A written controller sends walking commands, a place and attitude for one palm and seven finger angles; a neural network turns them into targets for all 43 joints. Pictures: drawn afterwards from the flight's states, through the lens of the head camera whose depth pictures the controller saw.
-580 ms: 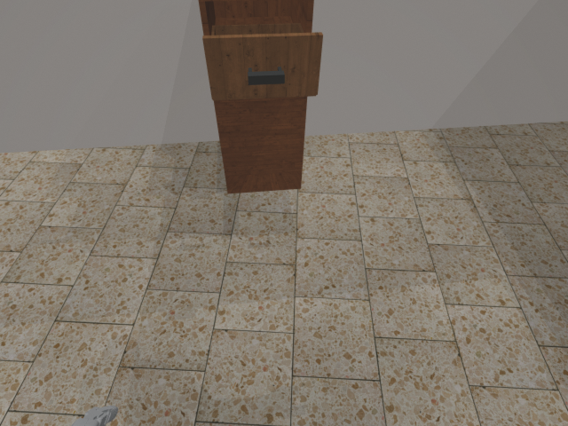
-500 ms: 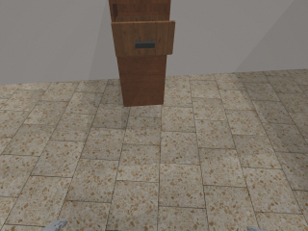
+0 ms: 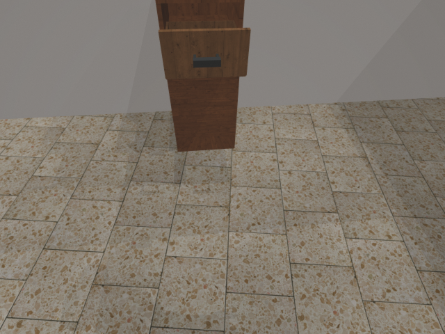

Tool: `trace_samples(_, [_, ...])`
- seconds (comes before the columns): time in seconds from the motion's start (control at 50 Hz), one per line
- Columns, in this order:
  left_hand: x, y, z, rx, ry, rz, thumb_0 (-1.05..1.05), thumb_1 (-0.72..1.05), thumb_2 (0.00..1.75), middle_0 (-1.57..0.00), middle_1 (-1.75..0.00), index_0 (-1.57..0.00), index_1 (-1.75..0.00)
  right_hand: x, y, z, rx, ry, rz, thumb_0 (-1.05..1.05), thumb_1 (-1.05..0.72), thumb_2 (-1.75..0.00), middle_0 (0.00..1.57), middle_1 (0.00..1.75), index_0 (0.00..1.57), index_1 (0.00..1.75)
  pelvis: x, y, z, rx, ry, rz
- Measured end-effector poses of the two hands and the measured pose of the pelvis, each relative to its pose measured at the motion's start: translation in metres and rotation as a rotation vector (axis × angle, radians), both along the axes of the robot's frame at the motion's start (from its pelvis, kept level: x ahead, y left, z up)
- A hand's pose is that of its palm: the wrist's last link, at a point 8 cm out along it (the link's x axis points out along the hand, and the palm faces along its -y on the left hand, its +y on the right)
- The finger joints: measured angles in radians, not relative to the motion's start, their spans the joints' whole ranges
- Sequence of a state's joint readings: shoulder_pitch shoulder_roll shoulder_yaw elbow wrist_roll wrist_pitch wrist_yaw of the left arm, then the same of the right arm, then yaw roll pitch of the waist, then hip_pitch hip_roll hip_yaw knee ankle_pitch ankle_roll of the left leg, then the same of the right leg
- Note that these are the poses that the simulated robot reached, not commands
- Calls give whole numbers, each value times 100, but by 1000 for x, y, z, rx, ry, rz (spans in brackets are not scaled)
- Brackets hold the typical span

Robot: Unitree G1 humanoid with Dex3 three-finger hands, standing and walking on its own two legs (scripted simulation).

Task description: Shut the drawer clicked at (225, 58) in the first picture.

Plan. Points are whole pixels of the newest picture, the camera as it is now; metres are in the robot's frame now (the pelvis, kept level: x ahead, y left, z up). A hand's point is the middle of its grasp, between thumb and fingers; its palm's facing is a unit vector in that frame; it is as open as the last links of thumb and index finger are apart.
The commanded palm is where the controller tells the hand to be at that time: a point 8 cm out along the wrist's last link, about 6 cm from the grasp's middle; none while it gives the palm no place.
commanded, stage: stand and wait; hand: left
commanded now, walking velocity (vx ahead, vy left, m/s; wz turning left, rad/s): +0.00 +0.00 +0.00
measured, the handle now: (206, 59) +1.02 +0.12 +0.01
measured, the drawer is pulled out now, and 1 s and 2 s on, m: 0.29 0.29 0.29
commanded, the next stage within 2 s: look at it before walking up in 0.24 s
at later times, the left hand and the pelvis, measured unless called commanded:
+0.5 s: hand out of the picture +0.07 +0.24 -0.15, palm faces -0.04 -0.94 -0.33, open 7.4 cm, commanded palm none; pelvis -0.01 -0.01 +0.00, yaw +0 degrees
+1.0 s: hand out of the picture +0.07 +0.24 -0.15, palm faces -0.05 -0.94 -0.33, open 7.4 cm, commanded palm none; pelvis +0.00 +0.00 +0.00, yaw -1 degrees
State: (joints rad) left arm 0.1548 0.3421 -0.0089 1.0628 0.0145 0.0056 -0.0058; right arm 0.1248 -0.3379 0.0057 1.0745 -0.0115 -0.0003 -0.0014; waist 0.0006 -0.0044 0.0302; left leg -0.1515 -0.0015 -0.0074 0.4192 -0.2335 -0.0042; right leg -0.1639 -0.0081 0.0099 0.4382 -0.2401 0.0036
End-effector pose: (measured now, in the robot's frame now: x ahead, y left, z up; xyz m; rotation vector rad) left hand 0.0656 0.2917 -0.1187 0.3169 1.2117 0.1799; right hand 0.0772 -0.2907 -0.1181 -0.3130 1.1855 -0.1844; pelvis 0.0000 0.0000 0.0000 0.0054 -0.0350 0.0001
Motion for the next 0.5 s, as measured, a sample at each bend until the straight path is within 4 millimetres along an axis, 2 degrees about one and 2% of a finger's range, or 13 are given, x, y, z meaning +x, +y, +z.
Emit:
trace_samples(0.2, [-2, -3, 3, 3, -5, -6, 0, 90, 90, -21, -30, -20, -30, -18, -4, -2, 6, 25, -18, 1, -90, -90, 20, 30, 20, 30, -6, -3, 1, 0, -4, -3])
trace_samples(0.5, [-1, -9, 3, -6, -21, -17, 0, 90, 90, -21, -30, -20, -30, -25, -5, -1, 11, 23, -24, 1, -90, -90, 20, 30, 20, 30, -12, -5, 2, 0, -4, -7])
